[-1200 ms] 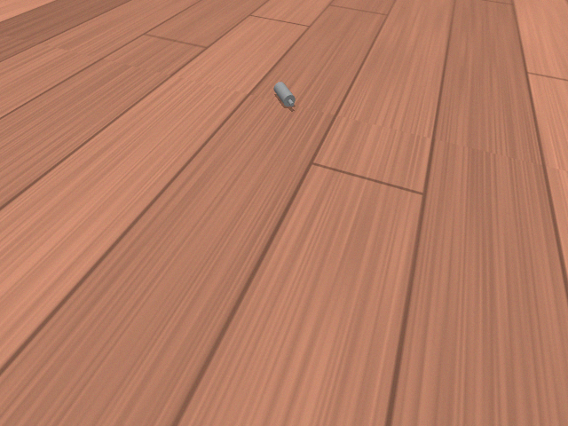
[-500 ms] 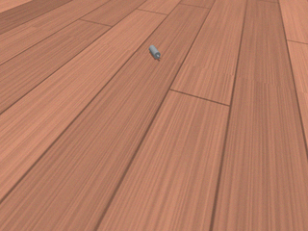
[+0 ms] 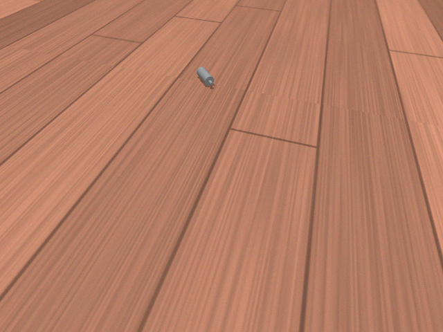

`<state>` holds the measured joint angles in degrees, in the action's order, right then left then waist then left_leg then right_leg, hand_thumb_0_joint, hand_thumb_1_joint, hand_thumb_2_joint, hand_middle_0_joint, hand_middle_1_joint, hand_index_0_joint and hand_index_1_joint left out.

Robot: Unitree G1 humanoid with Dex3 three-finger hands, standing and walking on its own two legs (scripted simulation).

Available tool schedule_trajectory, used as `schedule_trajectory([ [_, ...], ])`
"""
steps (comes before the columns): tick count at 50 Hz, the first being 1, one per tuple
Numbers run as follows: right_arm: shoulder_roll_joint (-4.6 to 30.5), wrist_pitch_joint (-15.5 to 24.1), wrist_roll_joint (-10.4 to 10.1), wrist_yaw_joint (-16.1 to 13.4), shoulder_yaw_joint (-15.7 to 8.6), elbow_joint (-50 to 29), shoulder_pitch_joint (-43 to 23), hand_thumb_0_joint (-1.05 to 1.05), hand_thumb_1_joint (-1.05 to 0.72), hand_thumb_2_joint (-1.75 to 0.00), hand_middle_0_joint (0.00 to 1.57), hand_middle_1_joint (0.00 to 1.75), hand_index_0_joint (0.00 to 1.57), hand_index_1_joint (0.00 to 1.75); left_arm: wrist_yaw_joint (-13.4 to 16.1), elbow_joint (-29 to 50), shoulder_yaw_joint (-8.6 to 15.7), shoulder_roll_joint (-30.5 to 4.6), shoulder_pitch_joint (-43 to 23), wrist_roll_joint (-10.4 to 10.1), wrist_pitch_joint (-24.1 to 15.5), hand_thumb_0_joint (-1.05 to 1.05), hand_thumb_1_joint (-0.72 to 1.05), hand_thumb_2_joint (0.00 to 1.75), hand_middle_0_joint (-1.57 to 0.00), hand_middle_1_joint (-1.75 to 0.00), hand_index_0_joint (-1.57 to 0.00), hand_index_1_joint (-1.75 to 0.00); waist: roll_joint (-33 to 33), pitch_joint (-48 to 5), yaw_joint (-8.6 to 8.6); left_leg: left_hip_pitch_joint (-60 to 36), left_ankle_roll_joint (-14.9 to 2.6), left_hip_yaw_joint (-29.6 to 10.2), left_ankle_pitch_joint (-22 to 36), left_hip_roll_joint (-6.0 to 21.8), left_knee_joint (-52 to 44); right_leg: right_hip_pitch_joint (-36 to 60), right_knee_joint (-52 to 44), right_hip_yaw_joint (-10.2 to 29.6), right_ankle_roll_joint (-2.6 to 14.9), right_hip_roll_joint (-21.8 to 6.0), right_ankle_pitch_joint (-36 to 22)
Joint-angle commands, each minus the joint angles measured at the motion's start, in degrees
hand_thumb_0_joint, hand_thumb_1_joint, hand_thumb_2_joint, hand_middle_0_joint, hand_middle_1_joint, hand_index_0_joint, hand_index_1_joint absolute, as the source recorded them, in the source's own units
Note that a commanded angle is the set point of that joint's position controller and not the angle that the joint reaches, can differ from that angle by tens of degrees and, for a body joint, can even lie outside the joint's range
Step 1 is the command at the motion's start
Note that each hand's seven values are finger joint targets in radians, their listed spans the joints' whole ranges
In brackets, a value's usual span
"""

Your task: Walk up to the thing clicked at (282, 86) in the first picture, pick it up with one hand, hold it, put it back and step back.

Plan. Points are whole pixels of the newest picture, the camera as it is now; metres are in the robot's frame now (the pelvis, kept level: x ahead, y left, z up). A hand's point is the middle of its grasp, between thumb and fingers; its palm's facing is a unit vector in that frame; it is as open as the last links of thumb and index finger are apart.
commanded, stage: walk up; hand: left
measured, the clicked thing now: (206, 77) +2.19 +0.16 -0.74
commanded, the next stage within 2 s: none
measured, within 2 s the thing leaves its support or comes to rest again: neither
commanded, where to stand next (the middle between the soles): +1.83 +0.42 m, yaw -63 degrees
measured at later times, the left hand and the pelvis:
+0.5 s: hand (116, 278) +0.26 +0.23 -0.13, palm faces -0.24 -0.85 -0.48, open 7.4 cm; pelvis +0.18 -0.05 -0.02, yaw -18 degrees
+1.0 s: hand (176, 124) +0.79 +0.17 -0.12, palm faces -0.55 -0.67 -0.50, open 7.4 cm; pelvis +0.51 +0.00 -0.01, yaw -31 degrees
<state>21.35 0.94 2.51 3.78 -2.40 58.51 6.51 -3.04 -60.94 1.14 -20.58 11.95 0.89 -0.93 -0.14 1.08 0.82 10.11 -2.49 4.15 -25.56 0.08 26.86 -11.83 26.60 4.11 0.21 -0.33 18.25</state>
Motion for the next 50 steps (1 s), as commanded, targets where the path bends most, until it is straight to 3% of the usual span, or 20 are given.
schedule_trajectory([
  [1, 19.96, 2.59, -0.68, 0.02, -7.58, -6.9, 3.95, 0.0, -0.9, -0.9, 0.2, 0.3, 0.2, 0.3, 0.23, 12.21, 3.88, -14.62, -19.95, 0.4, -2.53, 0.0, 0.9, 0.9, -0.2, -0.3, -0.2, -0.3, -11.59, 0.49, -11.09, -20.99, -10.56, -25.54, -13.97, 28.42, -20.96, -41.36, 23.04, -5.82, 1.12, -4.5, 8.68],
  [2, 20.0, 2.86, -0.47, 0.11, -7.62, -9.27, -0.64, 0.0, -0.9, -0.9, 0.2, 0.3, 0.2, 0.3, 0.27, 12.14, 3.82, -15.84, -15.88, 0.08, -2.76, 0.0, 0.9, 0.9, -0.2, -0.3, -0.2, -0.3, -7.78, -1.16, -7.27, -18.88, -9.36, -23.45, -8.86, 28.9, -20.57, -36.42, 24.37, -4.78, 1.16, -7.39, 8.85],
  [7, 20.04, 3.08, -0.06, 1.5, -7.72, -13.06, -9.46, 0.0, -0.9, -0.9, 0.2, 0.3, 0.2, 0.3, -2.2, 8.13, 4.95, -17.83, -2.78, -1.51, -1.58, 0.0, 0.9, 0.9, -0.2, -0.3, -0.2, -0.3, -9.79, -2.13, 0.0, -6.41, -6.89, -5.04, -12.71, 19.14, -18.27, -17.03, 19.39, -7.85, -0.27, -10.58, 1.94],
  [12, 17.28, 1.93, 1.08, 2.46, -6.64, -15.7, -12.44, 0.0, -0.9, -0.9, 0.2, 0.3, 0.2, 0.3, -0.69, 3.63, 6.31, -18.9, 12.35, -0.81, -2.59, 0.0, 0.9, 0.9, -0.2, -0.3, -0.2, -0.3, 4.76, -1.81, 7.59, 16.05, -3.75, 7.9, -14.24, 9.36, 5.54, 11.02, 10.62, -16.37, 1.13, -5.16, -7.4],
  [13, 14.86, 1.71, 0.97, 2.56, -5.72, -16.41, -12.45, 0.0, -0.9, -0.9, 0.2, 0.3, 0.2, 0.3, 0.47, 1.57, 7.42, -21.59, 19.75, -0.38, -3.0, 0.0, 0.9, 0.9, -0.2, -0.3, -0.2, -0.3, 13.48, -3.04, 10.84, 24.07, -1.66, 10.02, -7.56, 4.57, 23.09, 19.59, 8.35, -12.74, 3.28, -3.69, 1.02],
  [14, 11.14, 1.63, 0.67, 2.98, -3.93, -18.47, -13.31, 0.0, -0.9, -0.9, 0.2, 0.3, 0.2, 0.3, 1.91, 2.18, 8.76, -25.2, 24.45, 0.31, -3.28, 0.0, 0.9, 0.9, -0.2, -0.3, -0.2, -0.3, 23.78, -0.37, 13.53, 39.93, 0.98, 6.52, -15.48, -0.62, 40.85, 23.01, -1.01, 7.61, 7.2, -12.13, 19.79],
  [16, 15.39, 1.87, -0.15, 3.79, -4.26, -20.76, -12.62, 0.0, -0.9, -0.9, 0.2, 0.3, 0.2, 0.3, 3.3, 7.93, 7.78, -27.73, 12.69, -0.64, -4.03, 0.0, 0.9, 0.9, -0.2, -0.3, -0.2, -0.3, 14.07, 3.73, 5.98, 44.36, 3.27, -9.54, -7.3, 3.11, 45.22, 13.27, -22.47, 42.89, 15.21, -26.67, 40.44],
  [17, 17.71, 2.15, -0.14, 3.63, -4.41, -20.16, -14.95, 0.0, -0.9, -0.9, 0.2, 0.3, 0.2, 0.3, 3.77, 10.02, 7.47, -28.7, 7.97, -1.11, -4.87, 0.0, 0.9, 0.9, -0.2, -0.3, -0.2, -0.3, 9.47, 5.23, 4.34, 44.44, 3.24, -11.38, -4.31, 7.13, 45.73, 10.72, -24.46, 42.68, 16.78, -27.9, 40.58],
  [20, 18.14, 1.96, -0.78, 3.76, -4.27, -18.05, -10.56, 0.0, -0.9, -0.9, 0.2, 0.3, 0.2, 0.3, 4.78, 11.26, 6.83, -26.02, 5.6, -1.63, -6.73, 0.0, 0.9, 0.9, -0.2, -0.3, -0.2, -0.3, 3.92, 2.65, 0.64, 37.32, 2.78, -12.03, 5.38, 10.11, 39.48, 8.2, -15.79, 23.08, 11.66, -21.57, 15.81],
  [23, 19.14, 0.54, -0.5, 5.06, -5.13, -17.97, -7.06, 0.0, -0.9, -0.9, 0.2, 0.3, 0.2, 0.3, 4.81, 12.44, 6.38, -25.56, 1.6, -1.5, -7.92, 0.0, 0.9, 0.9, -0.2, -0.3, -0.2, -0.3, 4.54, 4.27, -1.99, 27.62, 2.91, -9.27, 11.77, 9.05, 30.18, -3.75, -16.47, 11.02, 8.74, -16.14, 14.59],
  [30, 14.73, -1.19, -1.01, 7.36, -5.87, -20.63, -8.26, 0.0, -0.9, -0.9, 0.2, 0.3, 0.2, 0.3, 4.86, 12.55, 6.81, -25.66, 1.58, -0.13, -7.95, 0.0, 0.9, 0.9, -0.2, -0.3, -0.2, -0.3, 4.64, 3.93, -3.23, 12.72, 4.56, -5.03, 25.87, 8.55, 14.85, -12.54, -15.64, -2.38, 7.55, -10.61, 0.18],
  [34, 15.99, -0.85, -0.29, 5.97, -8.37, -16.33, 6.27, 0.0, -0.9, -0.9, 0.2, 0.3, 0.2, 0.3, 5.51, 12.33, 6.64, -24.99, 0.04, 0.12, -6.57, 0.0, 0.9, 0.9, -0.2, -0.3, -0.2, -0.3, 1.07, -6.01, -10.19, -5.02, 2.38, -1.72, 16.47, 5.01, 9.1, -9.41, 5.33, -2.32, 6.78, -12.92, -14.96],
  [35, 19.02, -0.29, 0.27, 4.72, -9.88, -12.9, 16.43, 0.0, -0.9, -0.9, 0.2, 0.3, 0.2, 0.3, 5.65, 12.24, 5.43, -21.05, 2.69, 0.54, -6.12, 0.0, 0.9, 0.9, -0.2, -0.3, -0.2, -0.3, -9.23, -12.18, -14.17, -19.06, 0.4, -4.4, 8.44, 3.8, 7.32, -15.86, 26.21, -3.89, 4.35, -8.92, -12.77],
  [36, 22.21, 0.56, 1.08, 3.04, -10.82, -12.18, 21.57, 0.0, -0.9, -0.9, 0.2, 0.3, 0.2, 0.3, 5.55, 12.01, 3.13, -14.11, 5.75, 0.41, -5.75, 0.0, 0.9, 0.9, -0.2, -0.3, -0.2, -0.3, -21.37, -11.79, -15.66, -24.99, 0.06, -17.03, -6.53, 11.49, -0.55, -27.87, 41.65, -3.46, 2.22, -2.1, 8.77],
  [37, 25.96, 1.53, 0.28, 1.9, -11.21, -13.34, 16.8, 0.0, -0.9, -0.9, 0.2, 0.3, 0.2, 0.3, 5.92, 11.99, 1.54, -12.24, 7.9, -0.32, -5.68, 0.0, 0.9, 0.9, -0.2, -0.3, -0.2, -0.3, -27.64, -8.73, -11.62, -22.3, 0.98, -31.21, -7.17, 19.37, -8.07, -35.86, 51.2, -2.23, 3.19, 2.53, 13.8],
  [38, 28.45, 1.68, -1.96, 1.31, -11.7, -14.96, 9.05, 0.0, -0.9, -0.9, 0.2, 0.3, 0.2, 0.3, 7.13, 11.24, 1.77, -13.96, 12.6, -1.07, -5.7, 0.0, 0.9, 0.9, -0.2, -0.3, -0.2, -0.3, -27.32, -11.68, -6.53, -19.94, -2.68, -43.66, -8.05, 23.44, -16.42, -35.87, 56.2, 2.63, 5.42, 0.01, 9.89],
  [40, 22.02, 1.69, -1.5, 0.95, -10.38, -17.7, 0.36, 0.0, -0.9, -0.9, 0.2, 0.3, 0.2, 0.3, 6.33, 8.68, 2.81, -18.48, 7.97, -1.68, -5.42, 0.0, 0.9, 0.9, -0.2, -0.3, -0.2, -0.3, -15.65, -4.93, -4.35, -2.99, 0.38, -28.83, -8.74, 19.52, -17.18, -28.99, 51.11, 3.78, 4.54, -6.03, -1.27],
  [42, 17.23, 2.03, -0.67, 0.99, -8.69, -16.74, 2.57, 0.0, -0.9, -0.9, 0.2, 0.3, 0.2, 0.3, 5.15, 7.46, 4.36, -20.5, 5.84, -3.06, -4.76, 0.0, 0.9, 0.9, -0.2, -0.3, -0.2, -0.3, -11.14, -4.45, -4.49, -1.29, 1.0, -14.54, 5.45, 13.88, -11.58, -24.69, 41.0, 1.16, 2.89, -6.87, -5.19],
  [46, 14.16, 2.86, -0.1, 0.66, -7.91, -15.75, 7.98, 0.0, -0.9, -0.9, 0.2, 0.3, 0.2, 0.3, 4.59, 9.32, 3.51, -16.79, 1.21, -2.19, -3.86, 0.0, 0.9, 0.9, -0.2, -0.3, -0.2, -0.3, -5.25, -3.46, -5.0, -4.91, -3.04, -7.23, 28.24, 14.02, -10.07, -24.44, 30.92, -2.63, 0.79, -5.59, -2.75],
  [50, 14.9, 2.3, 0.96, 1.11, -7.88, -17.21, 6.85, 0.0, -0.9, -0.9, 0.2, 0.3, 0.2, 0.3, 4.32, 12.03, 3.35, -14.5, -4.31, -2.35, -3.7, 0.0, 0.9, 0.9, -0.2, -0.3, -0.2, -0.3, -7.77, -0.4, -5.33, -0.75, -4.26, -2.51, 35.02, 13.99, -11.77, -17.56, 17.65, -8.79, 1.25, -5.22, -7.26],
])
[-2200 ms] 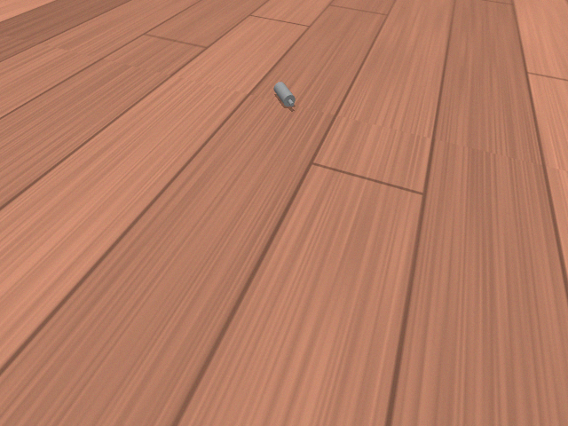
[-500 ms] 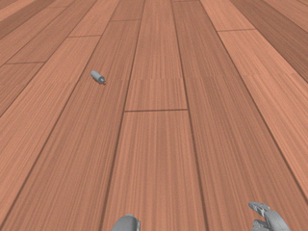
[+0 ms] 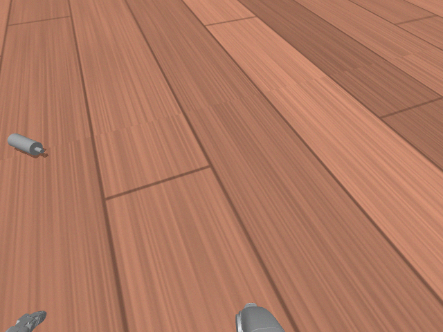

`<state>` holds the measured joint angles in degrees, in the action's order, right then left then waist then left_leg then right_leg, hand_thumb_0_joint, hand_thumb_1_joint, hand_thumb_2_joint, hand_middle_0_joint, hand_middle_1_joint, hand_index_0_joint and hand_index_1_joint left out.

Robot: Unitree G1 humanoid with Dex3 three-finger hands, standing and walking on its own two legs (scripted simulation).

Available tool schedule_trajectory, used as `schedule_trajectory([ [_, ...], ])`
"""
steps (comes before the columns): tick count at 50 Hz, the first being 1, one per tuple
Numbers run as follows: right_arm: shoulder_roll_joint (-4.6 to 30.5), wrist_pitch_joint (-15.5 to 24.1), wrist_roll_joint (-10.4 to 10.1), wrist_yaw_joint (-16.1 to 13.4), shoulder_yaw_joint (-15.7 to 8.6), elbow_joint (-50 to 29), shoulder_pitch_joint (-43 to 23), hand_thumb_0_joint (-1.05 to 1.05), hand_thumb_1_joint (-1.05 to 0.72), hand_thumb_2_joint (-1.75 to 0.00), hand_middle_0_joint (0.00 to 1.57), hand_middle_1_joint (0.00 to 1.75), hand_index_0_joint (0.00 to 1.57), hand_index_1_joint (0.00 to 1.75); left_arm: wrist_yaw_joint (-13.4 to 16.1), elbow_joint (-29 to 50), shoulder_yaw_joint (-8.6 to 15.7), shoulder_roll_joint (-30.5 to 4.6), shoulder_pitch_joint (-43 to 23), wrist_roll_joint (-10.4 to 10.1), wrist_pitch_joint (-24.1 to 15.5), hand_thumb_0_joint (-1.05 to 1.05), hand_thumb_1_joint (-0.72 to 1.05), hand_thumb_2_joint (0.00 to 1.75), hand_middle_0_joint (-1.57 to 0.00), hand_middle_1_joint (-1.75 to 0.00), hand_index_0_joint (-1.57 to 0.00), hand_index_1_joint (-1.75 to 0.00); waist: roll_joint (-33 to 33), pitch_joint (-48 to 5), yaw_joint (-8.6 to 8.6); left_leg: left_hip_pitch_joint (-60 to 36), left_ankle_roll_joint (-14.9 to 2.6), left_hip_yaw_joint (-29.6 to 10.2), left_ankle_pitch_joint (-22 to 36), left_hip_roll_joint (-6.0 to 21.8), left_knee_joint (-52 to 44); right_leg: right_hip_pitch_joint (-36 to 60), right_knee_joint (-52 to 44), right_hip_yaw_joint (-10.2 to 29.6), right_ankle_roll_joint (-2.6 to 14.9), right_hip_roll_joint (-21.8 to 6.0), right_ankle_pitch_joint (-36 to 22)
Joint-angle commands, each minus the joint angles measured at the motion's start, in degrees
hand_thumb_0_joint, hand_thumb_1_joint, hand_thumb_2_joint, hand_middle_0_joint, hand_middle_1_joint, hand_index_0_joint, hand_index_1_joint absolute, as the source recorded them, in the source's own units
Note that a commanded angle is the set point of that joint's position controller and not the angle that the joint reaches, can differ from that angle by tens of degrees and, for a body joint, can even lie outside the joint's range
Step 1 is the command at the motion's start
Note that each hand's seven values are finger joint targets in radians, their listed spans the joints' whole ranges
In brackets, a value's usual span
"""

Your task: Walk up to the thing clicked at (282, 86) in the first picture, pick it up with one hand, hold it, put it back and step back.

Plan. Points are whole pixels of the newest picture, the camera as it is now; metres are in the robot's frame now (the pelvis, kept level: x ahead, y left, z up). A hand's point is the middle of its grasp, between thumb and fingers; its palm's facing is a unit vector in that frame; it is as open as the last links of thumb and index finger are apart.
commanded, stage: walk up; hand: left
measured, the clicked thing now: (28, 145) +1.36 +1.01 -0.73
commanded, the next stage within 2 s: none
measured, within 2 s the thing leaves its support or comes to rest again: neither
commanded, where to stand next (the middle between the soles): +0.91 +1.05 m, yaw -32 degrees
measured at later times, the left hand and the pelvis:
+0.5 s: hand out of the picture +0.25 +0.43 -0.12, palm faces -0.13 -0.82 -0.56, open 7.4 cm; pelvis +0.21 +0.12 -0.01, yaw -9 degrees
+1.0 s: hand (2, 186) +0.57 +0.53 -0.14, palm faces -0.30 -0.79 -0.54, open 7.4 cm; pelvis +0.39 +0.28 -0.02, yaw -18 degrees
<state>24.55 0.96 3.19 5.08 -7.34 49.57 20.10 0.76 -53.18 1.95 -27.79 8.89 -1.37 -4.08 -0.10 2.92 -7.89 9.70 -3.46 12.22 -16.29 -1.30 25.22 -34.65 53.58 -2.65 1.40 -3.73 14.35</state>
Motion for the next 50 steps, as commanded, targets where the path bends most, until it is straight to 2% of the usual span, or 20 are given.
schedule_trajectory([
  [1, 11.53, 1.98, 0.54, -0.09, -2.78, -9.08, -7.89, 0.0, -0.9, -0.9, 0.2, 0.3, 0.2, 0.3, 0.52, 4.13, 2.67, -7.51, -0.73, -0.3, -0.54, 0.0, 0.9, 0.9, -0.2, -0.3, -0.2, -0.3, -6.96, -2.53, 3.91, 1.36, -3.05, -8.71, 24.01, 14.46, -9.35, 9.26, -12.39, -3.21, 0.35, -0.97, -5.53],
  [5, 10.25, 0.76, 0.35, -0.12, -2.03, -11.32, -9.91, 0.0, -0.9, -0.9, 0.2, 0.3, 0.2, 0.3, 1.94, -0.88, 5.62, -10.68, 15.4, 0.71, -0.09, 0.0, 0.9, 0.9, -0.2, -0.3, -0.2, -0.3, 3.37, -12.09, 12.54, 10.55, 2.42, -2.19, 28.48, 8.19, 16.28, 39.51, -25.01, -5.33, 3.0, 2.32, -10.22],
  [6, 8.49, 0.55, 0.36, -0.21, -1.15, -11.44, -7.27, 0.0, -0.9, -0.9, 0.2, 0.3, 0.2, 0.3, 2.82, -1.76, 6.94, -13.37, 20.84, 1.06, -0.15, 0.0, 0.9, 0.9, -0.2, -0.3, -0.2, -0.3, 10.17, -13.65, 15.24, 24.21, 4.57, -4.18, 5.41, 5.0, 28.73, 51.08, -26.76, 5.56, 6.02, -3.47, -4.18],
  [7, 7.16, -0.01, 0.46, -0.31, -0.27, -11.12, -1.47, 0.0, -0.9, -0.9, 0.2, 0.3, 0.2, 0.3, 3.69, 0.47, 7.69, -17.0, 19.24, 1.41, -0.13, 0.0, 0.9, 0.9, -0.2, -0.3, -0.2, -0.3, 13.59, -15.75, 12.34, 34.53, 6.48, -9.33, -16.51, 3.3, 39.22, 54.88, -29.05, 29.58, 11.3, -19.06, 7.28],
  [9, 14.98, -1.36, 0.7, -1.08, -2.34, -9.86, -1.73, 0.0, -0.9, -0.9, 0.2, 0.3, 0.2, 0.3, 4.88, 3.93, 6.94, -17.36, 11.01, -0.21, 0.17, 0.0, 0.9, 0.9, -0.2, -0.3, -0.2, -0.3, 1.46, -10.98, 10.17, 36.85, 8.56, -20.03, -13.46, 5.79, 48.52, 43.5, -36.3, 43.31, 17.93, -24.98, 22.18],
  [12, 13.55, -1.79, -0.45, -0.61, -1.62, -8.35, -4.92, 0.0, -0.9, -0.9, 0.2, 0.3, 0.2, 0.3, 4.58, 4.44, 6.1, -14.24, 8.57, 0.34, -1.48, 0.0, 0.9, 0.9, -0.2, -0.3, -0.2, -0.3, 0.35, -3.92, 7.74, 30.33, 5.41, -20.22, -2.01, 8.01, 45.81, 28.44, -37.96, 23.78, 8.96, -14.31, 3.95],
  [15, 11.47, -3.1, -0.2, 0.73, -1.11, -7.66, -3.25, 0.0, -0.9, -0.9, 0.2, 0.3, 0.2, 0.3, 3.79, 4.94, 6.29, -13.59, 5.68, 1.2, -2.89, 0.0, 0.9, 0.9, -0.2, -0.3, -0.2, -0.3, 3.19, 0.25, 4.55, 25.88, 5.52, -18.64, 1.23, 8.89, 40.77, 18.57, -37.15, 13.35, 8.24, -10.35, -1.03],
  [26, 12.14, -3.19, 0.21, 3.39, -2.19, -11.7, -18.05, 0.0, -0.9, -0.9, 0.2, 0.3, 0.2, 0.3, 4.34, 4.51, 7.33, -18.92, 11.15, 3.12, -3.59, 0.0, 0.9, 0.9, -0.2, -0.3, -0.2, -0.3, 7.89, -0.42, 7.77, 19.23, 4.85, -15.77, 2.58, 11.21, 20.43, 14.45, -30.47, 12.14, 9.73, -10.69, 3.32],
  [29, 13.53, -2.61, 0.58, 2.2, -3.93, -7.19, -3.4, 0.0, -0.9, -0.9, 0.2, 0.3, 0.2, 0.3, 4.53, 5.7, 6.23, -16.24, 5.52, 2.76, -2.36, 0.0, 0.9, 0.9, -0.2, -0.3, -0.2, -0.3, 1.42, -8.35, -1.89, -4.52, 2.33, -11.18, -0.8, 5.97, 7.55, 6.37, -11.99, 5.97, 5.91, -7.81, -8.24],
  [30, 16.86, -2.1, 1.31, 1.46, -5.38, -5.36, 2.17, 0.0, -0.9, -0.9, 0.2, 0.3, 0.2, 0.3, 4.53, 5.18, 4.15, -10.33, 9.79, 2.58, -1.98, 0.0, 0.9, 0.9, -0.2, -0.3, -0.2, -0.3, -12.55, -10.81, -4.38, -12.68, 1.17, -16.12, -5.0, 7.6, 1.27, 0.22, 3.66, 1.44, 2.9, -2.0, -2.56],
  [31, 21.15, -1.71, 1.54, 0.59, -5.86, -6.25, 1.66, 0.0, -0.9, -0.9, 0.2, 0.3, 0.2, 0.3, 4.92, 5.43, 2.3, -4.58, 14.0, 2.4, -1.63, 0.0, 0.9, 0.9, -0.2, -0.3, -0.2, -0.3, -27.35, -10.44, -2.02, -16.97, 1.43, -31.92, -0.73, 19.43, -3.38, -11.98, 14.82, 1.91, 1.09, 5.91, 21.32],
  [32, 23.8, -1.39, -0.03, -0.23, -6.04, -7.39, -2.96, 0.0, -0.9, -0.9, 0.2, 0.3, 0.2, 0.3, 6.13, 3.77, 3.11, -8.21, 15.23, 1.44, -1.29, 0.0, 0.9, 0.9, -0.2, -0.3, -0.2, -0.3, -22.85, -10.83, 0.56, -16.53, -3.51, -42.2, -3.74, 23.4, -6.49, -16.18, 18.62, 4.49, 2.61, 4.95, 18.87],
  [33, 22.91, -1.89, -1.16, -0.48, -6.1, -8.15, -5.56, 0.0, -0.9, -0.9, 0.2, 0.3, 0.2, 0.3, 6.46, 2.38, 3.18, -10.65, 14.04, 1.68, -1.26, 0.0, 0.9, 0.9, -0.2, -0.3, -0.2, -0.3, -20.21, -8.37, 1.74, -9.83, -5.42, -41.79, -10.1, 23.53, -8.17, -13.79, 21.0, 6.29, 3.27, 1.21, 15.04],
  [36, 14.81, -1.47, -0.3, -1.15, -3.62, -9.75, -8.88, 0.0, -0.9, -0.9, 0.2, 0.3, 0.2, 0.3, 5.26, -0.39, 3.98, -13.1, 13.95, -0.24, -1.1, 0.0, 0.9, 0.9, -0.2, -0.3, -0.2, -0.3, -13.66, -5.0, 3.53, -5.14, 0.62, -21.22, 11.34, 14.32, -2.95, -7.44, 11.97, 6.86, 1.85, -1.07, 5.48],
  [39, 12.65, -1.19, -0.2, -1.48, -2.72, -10.38, -9.32, 0.0, -0.9, -0.9, 0.2, 0.3, 0.2, 0.3, 4.95, -1.31, 3.26, -10.54, 15.72, -0.08, -0.73, 0.0, 0.9, 0.9, -0.2, -0.3, -0.2, -0.3, -13.27, -5.37, 4.35, -5.85, -4.08, -16.66, 26.23, 13.43, -0.48, -2.58, 5.27, 2.62, -0.32, 0.41, 3.67],
  [45, 10.36, -2.23, 1.23, -1.2, -1.94, -13.15, -10.69, 0.0, -0.9, -0.9, 0.2, 0.3, 0.2, 0.3, 4.75, 1.52, 3.54, -8.04, 12.1, 0.1, -0.78, 0.0, 0.9, 0.9, -0.2, -0.3, -0.2, -0.3, -9.58, -2.81, 4.63, 2.67, -5.81, -12.26, 22.94, 13.68, -0.63, 11.63, -12.62, -3.76, 0.51, 0.99, -5.06],
  [47, 9.91, -2.89, 0.65, -0.97, -1.49, -14.98, -14.41, 0.0, -0.9, -0.9, 0.2, 0.3, 0.2, 0.3, 5.27, -0.95, 4.98, -9.19, 20.4, 0.63, -0.97, 0.0, 0.9, 0.9, -0.2, -0.3, -0.2, -0.3, -4.25, -5.37, 10.35, 10.63, -2.01, -8.82, 23.23, 10.77, 10.54, 28.46, -22.74, -2.74, 1.88, 1.3, -14.15],
  [48, 8.05, -2.77, 0.16, -0.83, -0.81, -15.86, -14.49, 0.0, -0.9, -0.9, 0.2, 0.3, 0.2, 0.3, 5.97, -1.92, 6.59, -12.54, 25.41, 1.27, -0.99, 0.0, 0.9, 0.9, -0.2, -0.3, -0.2, -0.3, 1.27, -7.72, 13.43, 17.41, 1.44, -7.04, 19.82, 8.74, 18.82, 38.35, -24.99, 0.82, 3.31, -0.9, -13.11],
  [49, 5.66, -3.04, -0.12, -0.82, -0.04, -15.01, -10.3, 0.0, -0.9, -0.9, 0.2, 0.3, 0.2, 0.3, 6.69, -1.38, 7.7, -15.48, 26.97, 1.8, -0.97, 0.0, 0.9, 0.9, -0.2, -0.3, -0.2, -0.3, 11.79, -8.86, 14.09, 29.03, 4.52, -7.62, -10.94, 2.86, 30.4, 46.36, -31.53, 18.04, 6.95, -11.46, -7.65],
  [50, 9.2, -4.43, 0.52, -0.95, -0.67, -13.61, -4.95, 0.0, -0.9, -0.9, 0.2, 0.3, 0.2, 0.3, 7.02, 1.67, 7.77, -17.5, 22.21, 2.15, -0.77, 0.0, 0.9, 0.9, -0.2, -0.3, -0.2, -0.3, 5.82, -10.01, 10.84, 31.31, 6.77, -15.81, -15.65, 2.9, 42.58, 40.89, -34.77, 34.47, 12.13, -22.15, 8.72],
])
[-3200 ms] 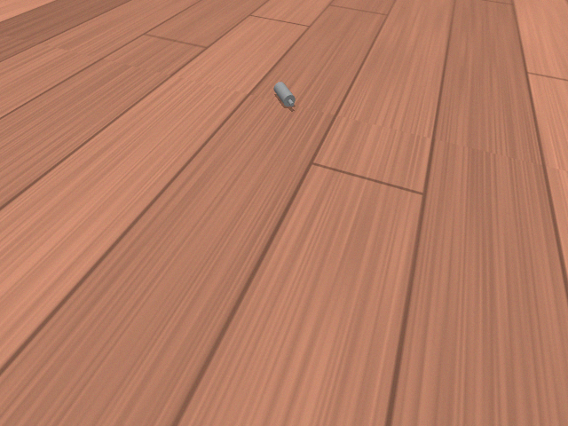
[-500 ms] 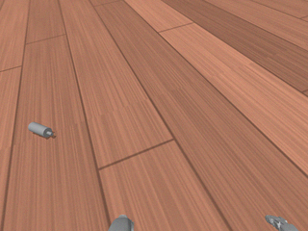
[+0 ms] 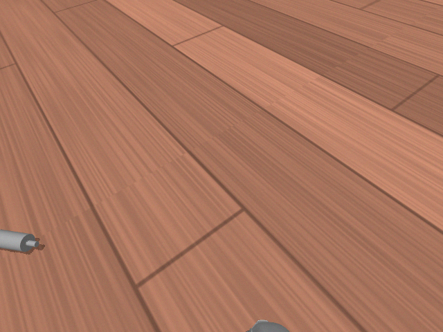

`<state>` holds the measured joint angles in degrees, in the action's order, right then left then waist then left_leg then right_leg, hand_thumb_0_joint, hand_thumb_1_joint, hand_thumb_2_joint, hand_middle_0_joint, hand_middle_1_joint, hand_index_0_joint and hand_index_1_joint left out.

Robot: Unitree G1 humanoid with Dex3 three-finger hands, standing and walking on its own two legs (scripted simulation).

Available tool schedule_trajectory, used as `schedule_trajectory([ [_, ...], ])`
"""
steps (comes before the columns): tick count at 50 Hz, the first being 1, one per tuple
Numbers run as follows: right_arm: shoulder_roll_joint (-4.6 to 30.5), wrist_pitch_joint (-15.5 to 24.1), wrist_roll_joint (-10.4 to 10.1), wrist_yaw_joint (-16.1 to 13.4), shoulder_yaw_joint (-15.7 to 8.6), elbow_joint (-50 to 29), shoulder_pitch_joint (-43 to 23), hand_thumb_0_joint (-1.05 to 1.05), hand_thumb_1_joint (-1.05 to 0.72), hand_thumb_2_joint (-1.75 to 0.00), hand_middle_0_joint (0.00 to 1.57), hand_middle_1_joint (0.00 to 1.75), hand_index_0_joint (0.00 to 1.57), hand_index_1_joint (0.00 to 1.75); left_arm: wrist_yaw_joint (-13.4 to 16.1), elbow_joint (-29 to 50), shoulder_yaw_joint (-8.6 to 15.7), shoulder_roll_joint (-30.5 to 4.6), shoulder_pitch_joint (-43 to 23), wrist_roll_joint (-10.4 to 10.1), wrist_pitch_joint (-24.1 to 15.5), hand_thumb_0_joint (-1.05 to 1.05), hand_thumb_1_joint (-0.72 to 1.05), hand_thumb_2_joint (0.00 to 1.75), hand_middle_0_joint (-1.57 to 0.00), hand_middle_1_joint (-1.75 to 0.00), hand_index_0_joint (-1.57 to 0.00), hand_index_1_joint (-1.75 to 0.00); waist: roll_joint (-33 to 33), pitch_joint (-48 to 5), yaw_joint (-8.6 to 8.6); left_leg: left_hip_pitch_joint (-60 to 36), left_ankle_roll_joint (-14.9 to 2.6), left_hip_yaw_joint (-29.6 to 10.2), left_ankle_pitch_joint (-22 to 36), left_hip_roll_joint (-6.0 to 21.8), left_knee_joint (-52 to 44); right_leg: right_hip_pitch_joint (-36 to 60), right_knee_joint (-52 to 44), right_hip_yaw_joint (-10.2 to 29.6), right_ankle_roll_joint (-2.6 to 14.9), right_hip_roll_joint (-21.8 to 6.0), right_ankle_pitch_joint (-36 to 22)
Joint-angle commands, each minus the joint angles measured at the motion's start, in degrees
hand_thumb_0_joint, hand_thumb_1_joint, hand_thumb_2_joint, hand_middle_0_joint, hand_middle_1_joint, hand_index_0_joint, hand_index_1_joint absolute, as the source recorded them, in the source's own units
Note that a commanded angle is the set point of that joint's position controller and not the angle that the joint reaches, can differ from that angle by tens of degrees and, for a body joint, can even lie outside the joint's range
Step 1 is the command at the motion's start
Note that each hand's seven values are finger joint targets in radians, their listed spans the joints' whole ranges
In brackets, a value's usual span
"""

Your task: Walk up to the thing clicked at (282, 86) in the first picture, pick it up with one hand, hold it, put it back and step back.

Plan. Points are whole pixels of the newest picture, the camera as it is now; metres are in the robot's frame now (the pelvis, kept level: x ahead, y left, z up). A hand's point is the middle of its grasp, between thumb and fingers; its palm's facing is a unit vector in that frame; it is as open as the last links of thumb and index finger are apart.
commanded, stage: walk up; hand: left
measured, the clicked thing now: (15, 240) +0.70 +0.99 -0.70
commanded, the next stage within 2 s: none
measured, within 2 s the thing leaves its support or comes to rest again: neither
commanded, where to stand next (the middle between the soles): +0.26 +0.89 m, yaw -14 degrees
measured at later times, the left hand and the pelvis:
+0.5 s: hand out of the picture +0.13 +0.55 -0.13, palm faces -0.07 -0.79 -0.60, open 7.4 cm; pelvis +0.05 +0.21 -0.01, yaw -3 degrees
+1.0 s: hand out of the picture +0.21 +0.68 -0.09, palm faces -0.08 -0.78 -0.62, open 7.4 cm; pelvis +0.11 +0.37 +0.00, yaw -6 degrees
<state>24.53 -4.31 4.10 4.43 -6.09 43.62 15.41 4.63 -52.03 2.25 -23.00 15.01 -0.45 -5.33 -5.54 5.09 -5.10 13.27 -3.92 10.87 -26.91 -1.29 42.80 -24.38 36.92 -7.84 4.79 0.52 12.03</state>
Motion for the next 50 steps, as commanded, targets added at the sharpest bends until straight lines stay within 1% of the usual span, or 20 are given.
schedule_trajectory([
  [1, 13.15, -0.11, -0.13, -0.61, -3.41, -6.76, 2.14, 0.0, -0.9, -0.9, 0.2, 0.3, 0.2, 0.3, 3.57, 2.82, 7.22, -21.99, 10.0, 0.34, 0.75, 0.0, 0.9, 0.9, -0.2, -0.3, -0.2, -0.3, 6.17, -10.07, 5.86, 28.35, 8.88, -18.83, -5.21, 4.23, 32.33, 25.14, -19.8, 45.19, 13.96, -30.77, 19.55],
  [3, 15.01, -0.09, -0.29, -0.85, -3.83, -5.26, -1.34, 0.0, -0.9, -0.9, 0.2, 0.3, 0.2, 0.3, 3.9, 4.9, 6.51, -19.67, 4.07, 0.1, -0.15, 0.0, 0.9, 0.9, -0.2, -0.3, -0.2, -0.3, 5.05, -4.97, 5.51, 27.61, 7.44, -21.3, -0.76, 7.31, 34.53, 14.09, -21.76, 40.06, 13.52, -27.71, 20.7],
  [6, 14.0, -0.39, -0.72, 0.54, -3.69, -3.21, 0.92, 0.0, -0.9, -0.9, 0.2, 0.3, 0.2, 0.3, 2.88, 4.58, 6.41, -18.93, 2.24, 1.09, -0.74, 0.0, 0.9, 0.9, -0.2, -0.3, -0.2, -0.3, 7.73, -4.35, 3.16, 19.28, 5.5, -19.53, 5.45, 5.67, 31.63, 4.43, -19.5, 21.31, 6.15, -17.33, 14.34],
  [9, 12.64, -0.89, -0.58, 1.48, -3.18, -2.62, 1.91, 0.0, -0.9, -0.9, 0.2, 0.3, 0.2, 0.3, 1.98, 4.8, 7.24, -20.49, 0.56, 1.89, -1.16, 0.0, 0.9, 0.9, -0.2, -0.3, -0.2, -0.3, 12.0, -2.86, 2.55, 18.29, 5.69, -16.92, 7.78, 7.69, 24.58, 1.44, -17.56, 15.0, 4.76, -14.2, 15.29],
  [14, 12.81, -0.96, -0.25, 2.36, -3.39, -4.04, -2.84, 0.0, -0.9, -0.9, 0.2, 0.3, 0.2, 0.3, 1.43, 4.62, 8.65, -24.68, 1.1, 3.08, -0.61, 0.0, 0.9, 0.9, -0.2, -0.3, -0.2, -0.3, 17.62, -2.44, 4.43, 13.54, 5.68, -11.41, 2.41, 8.9, 11.34, -2.84, -15.12, 14.41, 5.52, -14.05, 19.21],
  [16, 13.5, -0.72, -0.35, 2.24, -4.06, -3.06, 0.22, 0.0, -0.9, -0.9, 0.2, 0.3, 0.2, 0.3, 1.45, 4.89, 8.69, -25.5, -1.78, 3.3, -0.18, 0.0, 0.9, 0.9, -0.2, -0.3, -0.2, -0.3, 17.27, -5.03, 2.19, 8.1, 4.87, -9.35, 0.24, 8.03, 7.31, -4.5, -12.13, 15.08, 5.38, -14.91, 20.02],
  [18, 14.0, -0.26, -0.03, 1.55, -5.26, 0.87, 10.68, 0.0, -0.9, -0.9, 0.2, 0.3, 0.2, 0.3, 1.55, 5.09, 7.6, -22.89, -5.14, 3.33, 0.68, 0.0, 0.9, 0.9, -0.2, -0.3, -0.2, -0.3, 8.82, -7.96, -3.81, -6.07, 3.55, -6.97, 3.34, 5.01, -3.52, -13.14, 0.27, 10.59, 2.06, -11.45, 22.84],
  [19, 15.61, 0.12, 0.98, 0.91, -5.95, 2.2, 15.7, 0.0, -0.9, -0.9, 0.2, 0.3, 0.2, 0.3, 1.95, 4.73, 5.95, -17.87, -4.0, 3.06, 1.29, 0.0, 0.9, 0.9, -0.2, -0.3, -0.2, -0.3, -3.96, -6.91, -6.91, -9.98, 3.04, -13.58, -1.72, 5.86, -12.71, -20.09, 15.79, 7.68, -0.54, -4.87, 25.39],
  [20, 20.16, 0.57, 1.62, 0.26, -6.32, 1.01, 14.08, 0.0, -0.9, -0.9, 0.2, 0.3, 0.2, 0.3, 2.2, 4.93, 3.9, -11.6, -2.9, 1.85, 1.65, 0.0, 0.9, 0.9, -0.2, -0.3, -0.2, -0.3, -19.7, -2.23, -5.96, -2.73, 1.44, -35.05, -18.72, 17.1, -27.68, -29.08, 31.95, 4.62, -2.18, 5.57, 27.49],
  [21, 24.3, 1.1, 0.27, -0.14, -6.64, -1.71, 4.15, 0.0, -0.9, -0.9, 0.2, 0.3, 0.2, 0.3, 2.98, 4.29, 4.3, -14.68, -2.09, 1.42, 1.48, 0.0, 0.9, 0.9, -0.2, -0.3, -0.2, -0.3, -14.89, 0.12, -1.87, 4.29, -1.28, -43.05, -23.9, 21.16, -34.56, -26.82, 34.03, 11.97, -1.03, 3.3, 20.92],
  [22, 25.11, 1.13, -0.35, -0.48, -6.54, -3.32, -2.24, 0.0, -0.9, -0.9, 0.2, 0.3, 0.2, 0.3, 3.26, 3.4, 4.16, -16.53, -1.67, 1.21, 1.08, 0.0, 0.9, 0.9, -0.2, -0.3, -0.2, -0.3, -14.47, 2.52, 0.33, 7.27, -5.41, -46.28, -25.85, 23.33, -34.57, -24.66, 35.6, 11.69, -0.06, -0.64, 18.64],
  [25, 16.09, 2.06, 0.27, -1.28, -4.14, -3.99, -3.36, 0.0, -0.9, -0.9, 0.2, 0.3, 0.2, 0.3, 2.45, -2.28, 5.22, -18.83, 3.09, -0.61, 0.74, 0.0, 0.9, 0.9, -0.2, -0.3, -0.2, -0.3, -7.32, 1.86, 2.05, 2.46, -3.55, -25.61, -1.42, 14.56, -20.62, -21.24, 30.21, 10.87, -1.63, -2.61, 10.89],
  [28, 14.2, 2.11, 0.26, -1.24, -3.43, -3.55, -1.6, 0.0, -0.9, -0.9, 0.2, 0.3, 0.2, 0.3, 1.82, -2.05, 4.19, -16.34, 3.92, -0.77, 0.31, 0.0, 0.9, 0.9, -0.2, -0.3, -0.2, -0.3, -8.49, -1.69, 1.1, -3.95, -6.97, -20.36, 21.21, 13.38, -15.74, -14.89, 19.51, 6.01, -3.6, -2.28, 11.4],
  [31, 13.34, 1.67, 0.55, -1.33, -3.11, -4.92, 0.06, 0.0, -0.9, -0.9, 0.2, 0.3, 0.2, 0.3, 1.67, -0.61, 3.73, -14.58, 3.62, -0.65, 0.38, 0.0, 0.9, 0.9, -0.2, -0.3, -0.2, -0.3, -6.97, -3.5, 0.81, -2.44, -8.75, -18.12, 27.36, 14.78, -14.75, -6.5, 11.82, 2.74, -3.4, -2.01, 8.83],
  [34, 10.84, 0.85, -0.46, -1.07, -1.97, -8.39, -6.22, 0.0, -0.9, -0.9, 0.2, 0.3, 0.2, 0.3, 2.69, -3.19, 5.01, -15.87, 15.55, -0.04, 0.02, 0.0, 0.9, 0.9, -0.2, -0.3, -0.2, -0.3, 1.81, -8.16, 9.06, 8.71, -3.64, -10.2, 28.06, 9.59, 0.03, 18.7, -8.96, 3.65, -2.59, -2.78, -10.17],
  [35, 8.61, 0.9, -0.94, -1.06, -1.3, -8.44, -3.18, 0.0, -0.9, -0.9, 0.2, 0.3, 0.2, 0.3, 3.4, -3.18, 6.63, -19.51, 18.81, 0.87, 0.13, 0.0, 0.9, 0.9, -0.2, -0.3, -0.2, -0.3, 8.34, -10.04, 10.85, 16.09, -0.05, -9.12, 19.64, 6.53, 9.71, 26.71, -11.39, 13.02, -1.83, -6.9, -6.95],
  [36, 6.84, 0.57, -1.01, -1.11, -0.8, -7.89, 2.08, 0.0, -0.9, -0.9, 0.2, 0.3, 0.2, 0.3, 3.88, -0.95, 7.45, -22.66, 17.67, 1.79, 0.34, 0.0, 0.9, 0.9, -0.2, -0.3, -0.2, -0.3, 14.57, -12.78, 8.5, 26.53, 3.08, -11.85, -5.16, 2.61, 18.19, 33.02, -13.27, 34.86, 3.25, -21.19, -2.72],
  [38, 13.75, -0.74, 0.0, -2.29, -3.28, -6.25, 4.25, 0.0, -0.9, -0.9, 0.2, 0.3, 0.2, 0.3, 4.02, 3.38, 7.07, -22.85, 7.5, 1.47, 0.68, 0.0, 0.9, 0.9, -0.2, -0.3, -0.2, -0.3, 7.07, -10.07, 5.96, 27.48, 4.24, -18.66, -6.3, 4.1, 30.49, 22.0, -18.02, 46.14, 12.9, -30.25, 10.85],
  [43, 14.08, -0.92, -0.01, -0.54, -4.31, -4.36, 3.35, 0.0, -0.9, -0.9, 0.2, 0.3, 0.2, 0.3, 2.45, 5.53, 6.8, -18.88, 2.79, 1.66, -0.23, 0.0, 0.9, 0.9, -0.2, -0.3, -0.2, -0.3, 8.2, -2.56, 4.14, 22.42, 3.54, -21.72, 2.61, 4.87, 31.27, 4.32, -14.53, 23.66, 7.57, -18.98, 12.48],
  [50, 12.67, -1.27, -0.06, 1.94, -4.84, -6.64, -1.24, 0.0, -0.9, -0.9, 0.2, 0.3, 0.2, 0.3, 1.55, 6.79, 8.6, -24.19, 1.65, 3.45, -0.22, 0.0, 0.9, 0.9, -0.2, -0.3, -0.2, -0.3, 18.15, -2.39, 5.23, 15.54, 4.1, -12.67, -0.2, 7.44, 13.94, -4.33, -10.49, 14.9, 7.31, -15.62, 17.88],
])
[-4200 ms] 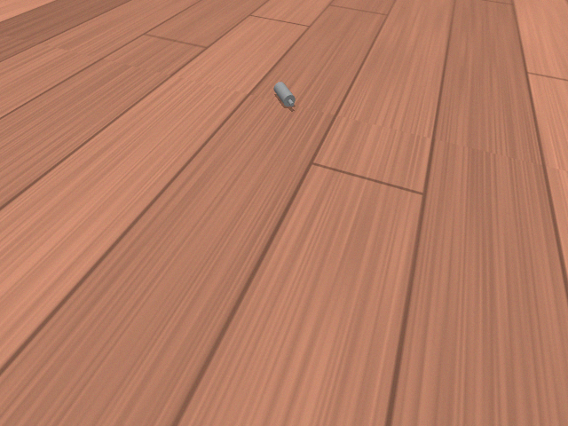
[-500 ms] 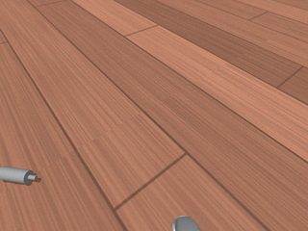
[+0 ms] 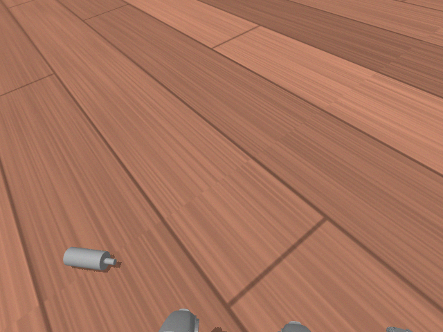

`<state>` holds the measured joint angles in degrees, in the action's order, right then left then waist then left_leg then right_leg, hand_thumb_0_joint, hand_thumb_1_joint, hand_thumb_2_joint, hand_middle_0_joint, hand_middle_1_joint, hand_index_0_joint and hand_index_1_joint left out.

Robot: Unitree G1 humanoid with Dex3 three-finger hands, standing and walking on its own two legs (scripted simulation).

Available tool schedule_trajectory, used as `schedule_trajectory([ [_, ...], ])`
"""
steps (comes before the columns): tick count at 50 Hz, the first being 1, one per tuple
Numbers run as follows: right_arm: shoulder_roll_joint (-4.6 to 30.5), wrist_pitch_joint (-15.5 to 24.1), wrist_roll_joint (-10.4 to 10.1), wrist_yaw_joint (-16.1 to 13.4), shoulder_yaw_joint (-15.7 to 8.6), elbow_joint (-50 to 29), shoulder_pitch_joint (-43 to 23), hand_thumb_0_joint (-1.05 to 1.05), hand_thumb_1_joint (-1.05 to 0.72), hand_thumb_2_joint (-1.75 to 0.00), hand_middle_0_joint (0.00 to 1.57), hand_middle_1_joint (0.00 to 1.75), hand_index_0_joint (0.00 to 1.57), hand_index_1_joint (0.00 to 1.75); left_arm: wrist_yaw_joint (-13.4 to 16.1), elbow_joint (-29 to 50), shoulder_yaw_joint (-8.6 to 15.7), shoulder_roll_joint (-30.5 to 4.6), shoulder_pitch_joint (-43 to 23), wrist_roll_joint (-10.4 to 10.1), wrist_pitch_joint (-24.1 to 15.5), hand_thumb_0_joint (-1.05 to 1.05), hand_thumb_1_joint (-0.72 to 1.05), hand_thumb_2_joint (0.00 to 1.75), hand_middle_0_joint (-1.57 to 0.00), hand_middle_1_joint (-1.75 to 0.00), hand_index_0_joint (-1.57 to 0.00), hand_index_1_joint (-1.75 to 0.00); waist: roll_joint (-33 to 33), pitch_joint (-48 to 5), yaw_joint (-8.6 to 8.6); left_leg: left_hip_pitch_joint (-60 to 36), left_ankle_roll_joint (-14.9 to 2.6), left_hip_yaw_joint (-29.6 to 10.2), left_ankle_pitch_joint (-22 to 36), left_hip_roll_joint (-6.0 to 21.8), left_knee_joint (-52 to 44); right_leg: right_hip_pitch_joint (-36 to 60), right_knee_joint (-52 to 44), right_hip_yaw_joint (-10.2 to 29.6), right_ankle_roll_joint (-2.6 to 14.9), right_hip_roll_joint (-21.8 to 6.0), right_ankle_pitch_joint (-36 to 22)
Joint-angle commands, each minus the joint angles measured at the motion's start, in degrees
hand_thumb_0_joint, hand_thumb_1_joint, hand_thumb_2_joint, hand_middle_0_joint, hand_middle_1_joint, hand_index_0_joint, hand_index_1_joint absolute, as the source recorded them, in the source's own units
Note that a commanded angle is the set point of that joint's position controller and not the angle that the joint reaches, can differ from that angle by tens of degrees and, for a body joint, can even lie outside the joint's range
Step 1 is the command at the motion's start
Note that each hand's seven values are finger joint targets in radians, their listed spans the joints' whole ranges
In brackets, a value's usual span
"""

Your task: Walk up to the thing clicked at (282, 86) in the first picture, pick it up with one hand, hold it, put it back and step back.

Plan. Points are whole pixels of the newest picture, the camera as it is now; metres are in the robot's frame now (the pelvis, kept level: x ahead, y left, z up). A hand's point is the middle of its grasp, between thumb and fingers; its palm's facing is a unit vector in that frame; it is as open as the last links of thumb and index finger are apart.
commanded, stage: walk up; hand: left
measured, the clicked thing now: (92, 258) +0.52 +0.68 -0.70
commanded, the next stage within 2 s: none
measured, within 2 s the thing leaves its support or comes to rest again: neither
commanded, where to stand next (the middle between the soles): +0.10 +0.54 m, yaw -8 degrees
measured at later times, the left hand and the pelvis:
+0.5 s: hand out of the picture +0.08 +0.48 -0.12, palm faces -0.08 -0.83 -0.56, open 7.4 cm; pelvis +0.01 +0.20 -0.01, yaw -2 degrees
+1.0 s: hand out of the picture +0.07 +0.75 -0.13, palm faces -0.09 -0.82 -0.56, open 7.4 cm; pelvis +0.00 +0.43 +0.00, yaw -3 degrees
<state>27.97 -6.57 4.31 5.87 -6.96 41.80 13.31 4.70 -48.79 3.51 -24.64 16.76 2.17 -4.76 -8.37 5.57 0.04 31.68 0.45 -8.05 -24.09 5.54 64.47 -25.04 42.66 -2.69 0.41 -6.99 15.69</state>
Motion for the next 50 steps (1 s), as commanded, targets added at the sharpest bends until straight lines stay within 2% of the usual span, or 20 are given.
schedule_trajectory([
  [1, 9.61, 1.11, -0.42, 0.65, -4.18, -5.1, 0.82, 0.0, -0.9, -0.9, 0.2, 0.3, 0.2, 0.3, 1.49, 3.74, 7.52, -23.31, 0.14, 0.9, -0.75, 0.0, 0.9, 0.9, -0.2, -0.3, -0.2, -0.3, 21.41, -3.81, 0.22, -5.16, -0.59, 7.12, -2.85, 0.33, -9.75, -4.33, -15.23, 10.13, 11.31, -8.16, 14.72],
  [5, 10.85, 2.01, 0.41, -0.28, -5.99, -0.05, 13.87, 0.0, -0.9, -0.9, 0.2, 0.3, 0.2, 0.3, 1.76, 3.61, 5.73, -19.12, -3.79, 0.8, 0.39, 0.0, 0.9, 0.9, -0.2, -0.3, -0.2, -0.3, 8.46, -9.02, -7.95, -23.52, -1.92, 10.26, -0.2, -4.2, -24.54, -14.88, 4.22, 3.3, 5.71, -2.73, 17.16],
  [6, 13.27, 2.61, 1.53, -1.02, -6.09, -0.39, 15.78, 0.0, -0.9, -0.9, 0.2, 0.3, 0.2, 0.3, 1.96, 3.41, 4.07, -13.62, -2.72, 0.03, 0.87, 0.0, 0.9, 0.9, -0.2, -0.3, -0.2, -0.3, -5.97, -5.7, -10.14, -21.05, -4.55, -2.6, -12.3, 0.98, -37.25, -22.08, 21.17, -1.27, 3.26, 6.52, 19.96],
  [7, 19.79, 3.24, 0.96, -1.41, -6.54, -3.58, 8.52, 0.0, -0.9, -0.9, 0.2, 0.3, 0.2, 0.3, 2.92, 4.32, 3.43, -12.06, -2.6, -0.83, 1.09, 0.0, 0.9, 0.9, -0.2, -0.3, -0.2, -0.3, -14.32, -2.5, -7.59, -13.98, -8.67, -23.09, -14.79, 10.89, -46.45, -28.32, 28.71, 1.74, 1.82, 11.95, 22.81],
  [8, 22.3, 3.29, -0.2, -2.02, -6.66, -3.76, 2.76, 0.0, -0.9, -0.9, 0.2, 0.3, 0.2, 0.3, 3.98, 3.58, 3.3, -14.43, -5.11, -0.78, 0.65, 0.0, 0.9, 0.9, -0.2, -0.3, -0.2, -0.3, -13.13, -0.03, -6.37, -6.49, -13.42, -29.23, -19.35, 13.58, -50.69, -22.93, 31.31, 7.49, 4.01, 7.58, 20.3],
  [9, 19.16, 3.27, -0.13, -2.35, -5.91, -5.35, -2.02, 0.0, -0.9, -0.9, 0.2, 0.3, 0.2, 0.3, 3.71, 1.98, 3.32, -16.28, -2.74, -1.47, 0.25, 0.0, 0.9, 0.9, -0.2, -0.3, -0.2, -0.3, -8.08, 1.63, -4.71, -5.08, -16.12, -25.99, -17.92, 13.88, -47.18, -21.47, 31.42, 5.87, 3.4, 5.49, 16.78],
  [12, 11.65, 3.88, -0.09, -2.86, -3.69, -6.45, -1.95, 0.0, -0.9, -0.9, 0.2, 0.3, 0.2, 0.3, 2.85, -3.66, 4.12, -16.96, 6.04, -3.11, -0.08, 0.0, 0.9, 0.9, -0.2, -0.3, -0.2, -0.3, -4.02, -2.59, -2.07, -14.8, -13.18, -7.85, 10.54, 6.54, -33.91, -18.07, 25.63, 3.9, 2.33, 5.83, 9.93],
  [16, 9.67, 3.08, 0.25, -2.82, -2.77, -7.84, -1.01, 0.0, -0.9, -0.9, 0.2, 0.3, 0.2, 0.3, 2.47, -2.65, 2.79, -13.31, 7.2, -3.4, -0.7, 0.0, 0.9, 0.9, -0.2, -0.3, -0.2, -0.3, -6.45, -5.92, -2.12, -15.84, -15.26, -2.07, 30.53, 5.77, -28.35, -3.84, 6.91, -2.82, 1.41, 5.08, 7.51],
  [18, 7.42, 2.31, -0.34, -2.68, -1.88, -9.83, -5.05, 0.0, -0.9, -0.9, 0.2, 0.3, 0.2, 0.3, 2.99, -4.04, 3.73, -14.07, 15.01, -2.95, -1.23, 0.0, 0.9, 0.9, -0.2, -0.3, -0.2, -0.3, 0.06, -7.53, 3.56, -8.32, -10.6, 3.64, 32.98, 1.77, -17.38, 11.92, -11.78, -1.25, 1.32, 5.04, -6.88],
  [19, 5.33, 2.39, -0.96, -2.56, -1.23, -10.12, -2.46, 0.0, -0.9, -0.9, 0.2, 0.3, 0.2, 0.3, 3.5, -3.89, 5.25, -17.72, 17.82, -2.04, -1.25, 0.0, 0.9, 0.9, -0.2, -0.3, -0.2, -0.3, 6.01, -8.87, 5.12, -1.15, -6.73, 4.83, 26.7, -1.28, -9.37, 20.83, -14.32, 7.19, 1.82, 1.67, -9.42],
  [20, 2.76, 2.19, -1.46, -2.64, -0.66, -9.52, 3.14, 0.0, -0.9, -0.9, 0.2, 0.3, 0.2, 0.3, 3.86, -1.68, 6.43, -21.63, 17.13, -0.97, -0.95, 0.0, 0.9, 0.9, -0.2, -0.3, -0.2, -0.3, 16.75, -11.3, 3.46, 10.81, -2.96, 4.12, -7.73, -5.58, -0.81, 28.92, -15.38, 30.97, 5.29, -13.3, -12.63],
  [22, 9.11, 0.88, -0.21, -4.15, -3.0, -8.49, 4.45, 0.0, -0.9, -0.9, 0.2, 0.3, 0.2, 0.3, 4.14, 2.09, 6.51, -23.41, 8.06, -0.75, -0.22, 0.0, 0.9, 0.9, -0.2, -0.3, -0.2, -0.3, 8.49, -10.9, 0.79, 11.97, -2.14, -2.21, -10.39, -2.99, 10.12, 20.35, -21.18, 41.83, 15.42, -24.55, -0.1],
  [27, 10.41, 1.01, -0.37, -2.46, -4.28, -6.31, 3.64, 0.0, -0.9, -0.9, 0.2, 0.3, 0.2, 0.3, 2.8, 3.98, 5.47, -18.12, 3.76, -0.69, -0.89, 0.0, 0.9, 0.9, -0.2, -0.3, -0.2, -0.3, 11.79, -3.66, -0.48, 6.25, -0.46, -3.55, -0.29, -3.58, 14.31, 4.27, -17.4, 18.36, 11.87, -11.81, 4.93],
  [31, 9.0, 0.67, -0.76, -1.45, -3.94, -5.95, 2.88, 0.0, -0.9, -0.9, 0.2, 0.3, 0.2, 0.3, 2.17, 4.46, 6.26, -19.49, 2.98, -0.24, -0.67, 0.0, 0.9, 0.9, -0.2, -0.3, -0.2, -0.3, 17.91, -3.33, -0.04, 3.68, 0.64, 1.71, 1.46, -2.27, 6.06, 1.76, -15.73, 10.46, 10.54, -7.85, 9.13],
  [36, 8.92, 0.93, -0.88, -0.54, -4.16, -6.96, 0.17, 0.0, -0.9, -0.9, 0.2, 0.3, 0.2, 0.3, 1.86, 4.34, 7.77, -23.64, 3.22, 0.67, -0.36, 0.0, 0.9, 0.9, -0.2, -0.3, -0.2, -0.3, 23.32, -4.93, 1.3, -2.54, -0.17, 6.87, -6.88, -0.01, -10.79, 1.11, -12.08, 10.8, 11.08, -8.79, 7.61],
  [39, 10.67, 2.05, 0.22, -1.29, -5.84, -1.77, 12.35, 0.0, -0.9, -0.9, 0.2, 0.3, 0.2, 0.3, 2.0, 4.37, 5.97, -19.11, -0.51, -0.01, 0.76, 0.0, 0.9, 0.9, -0.2, -0.3, -0.2, -0.3, 11.73, -10.01, -6.28, -21.71, -1.21, 9.77, -0.89, -4.41, -26.84, -9.03, 7.48, 4.92, 5.59, -3.82, 2.7],
  [41, 20.17, 2.94, 0.32, -2.02, -6.45, -4.37, 8.55, 0.0, -0.9, -0.9, 0.2, 0.3, 0.2, 0.3, 3.54, 5.47, 3.57, -11.86, -2.15, -1.24, 1.45, 0.0, 0.9, 0.9, -0.2, -0.3, -0.2, -0.3, -15.97, -2.8, -7.44, -12.3, -7.06, -22.47, -6.37, 10.29, -44.8, -26.45, 29.81, 1.39, 1.56, 10.66, 23.21],
  [42, 22.23, 2.89, -0.82, -2.61, -6.34, -3.96, 3.09, 0.0, -0.9, -0.9, 0.2, 0.3, 0.2, 0.3, 4.49, 4.86, 3.56, -14.53, -5.97, -0.76, 1.04, 0.0, 0.9, 0.9, -0.2, -0.3, -0.2, -0.3, -15.87, 0.73, -6.42, -3.1, -13.59, -30.76, -15.91, 13.75, -50.15, -21.11, 33.6, 5.68, 3.66, 6.98, 21.67],
  [45, 12.24, 2.86, 0.14, -3.25, -3.47, -6.95, -3.14, 0.0, -0.9, -0.9, 0.2, 0.3, 0.2, 0.3, 3.5, -1.53, 4.69, -17.12, 2.87, -3.01, 0.98, 0.0, 0.9, 0.9, -0.2, -0.3, -0.2, -0.3, -3.38, 2.85, -2.81, -7.04, -10.5, -11.96, -2.82, 6.29, -38.68, -19.51, 30.62, 7.25, 2.33, 6.3, 11.99],
  [50, 9.03, 2.89, 0.17, -3.25, -2.71, -7.38, 1.1, 0.0, -0.9, -0.9, 0.2, 0.3, 0.2, 0.3, 2.91, -1.45, 3.24, -13.72, 5.51, -3.32, 0.13, 0.0, 0.9, 0.9, -0.2, -0.3, -0.2, -0.3, -7.77, -5.37, -3.64, -20.58, -12.92, -5.08, 29.36, 5.68, -30.42, -8.34, 10.91, -1.49, 0.63, 4.66, 11.7],
])
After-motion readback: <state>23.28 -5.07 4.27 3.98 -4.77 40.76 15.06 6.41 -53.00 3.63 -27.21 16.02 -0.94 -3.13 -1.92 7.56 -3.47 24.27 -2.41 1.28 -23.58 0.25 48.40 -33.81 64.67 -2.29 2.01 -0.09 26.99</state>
